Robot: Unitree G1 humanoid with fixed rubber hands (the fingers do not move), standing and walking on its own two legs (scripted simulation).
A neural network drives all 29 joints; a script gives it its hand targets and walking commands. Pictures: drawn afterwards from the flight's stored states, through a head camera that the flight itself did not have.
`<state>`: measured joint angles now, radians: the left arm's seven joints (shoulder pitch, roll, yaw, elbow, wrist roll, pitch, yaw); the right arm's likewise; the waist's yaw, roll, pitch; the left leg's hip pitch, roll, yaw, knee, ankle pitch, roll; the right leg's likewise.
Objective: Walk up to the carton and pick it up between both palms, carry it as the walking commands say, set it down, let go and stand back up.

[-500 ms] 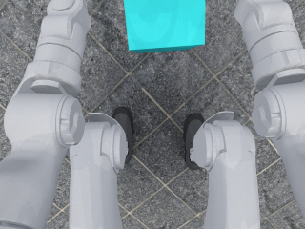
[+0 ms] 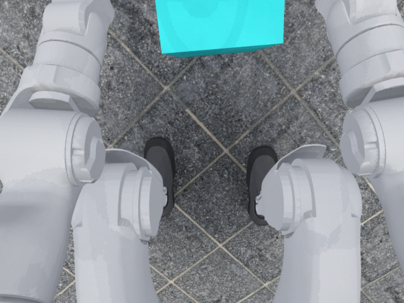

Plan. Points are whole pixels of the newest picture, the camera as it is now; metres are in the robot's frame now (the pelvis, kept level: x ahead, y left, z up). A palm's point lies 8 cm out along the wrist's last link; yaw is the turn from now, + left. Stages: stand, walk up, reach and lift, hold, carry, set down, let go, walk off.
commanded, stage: reach and lift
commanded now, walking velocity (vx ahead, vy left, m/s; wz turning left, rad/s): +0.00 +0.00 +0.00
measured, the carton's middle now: out of the picture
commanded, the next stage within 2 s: none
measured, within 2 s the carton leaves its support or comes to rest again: leaves its support in 1.22 s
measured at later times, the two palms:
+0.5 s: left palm out of the picture +0.56 +0.13 -0.19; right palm out of the picture +0.56 -0.12 -0.19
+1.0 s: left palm out of the picture +0.57 +0.13 -0.18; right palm out of the picture +0.56 -0.12 -0.19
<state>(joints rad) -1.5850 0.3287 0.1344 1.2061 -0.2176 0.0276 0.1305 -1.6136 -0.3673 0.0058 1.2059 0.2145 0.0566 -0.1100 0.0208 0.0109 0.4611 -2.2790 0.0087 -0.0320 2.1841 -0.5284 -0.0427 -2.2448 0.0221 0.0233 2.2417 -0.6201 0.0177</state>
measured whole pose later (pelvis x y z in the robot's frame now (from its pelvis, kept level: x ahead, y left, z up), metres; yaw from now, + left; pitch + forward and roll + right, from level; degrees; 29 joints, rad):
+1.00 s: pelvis +0.01 +0.00 -0.01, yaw -1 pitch +36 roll +1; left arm -1.55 0.22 0.32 1.12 0.02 0.16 0.06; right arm -1.54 -0.21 -0.23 1.08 -0.05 0.18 -0.05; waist 0.02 0.01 0.42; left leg -2.27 -0.02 -0.06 2.24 -0.60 -0.07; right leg -2.25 0.05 0.03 2.28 -0.67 0.02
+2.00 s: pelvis +0.01 +0.01 +0.04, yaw -3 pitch +41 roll +0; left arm -1.35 0.02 0.49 0.71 0.16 0.31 0.17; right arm -1.42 -0.09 -0.29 0.85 -0.15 0.33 -0.15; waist 0.04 0.00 0.20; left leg -2.23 -0.06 -0.07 2.05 -0.55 -0.08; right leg -2.21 0.08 0.06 2.08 -0.59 0.05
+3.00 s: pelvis +0.00 +0.01 +0.14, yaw -3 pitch +40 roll +0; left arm -1.13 -0.12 0.57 0.63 0.30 0.37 0.12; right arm -1.16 0.05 -0.43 0.73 -0.28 0.40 -0.10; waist 0.03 0.00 -0.04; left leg -1.95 -0.06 -0.08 1.72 -0.47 -0.07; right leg -1.94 0.07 0.07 1.75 -0.52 0.05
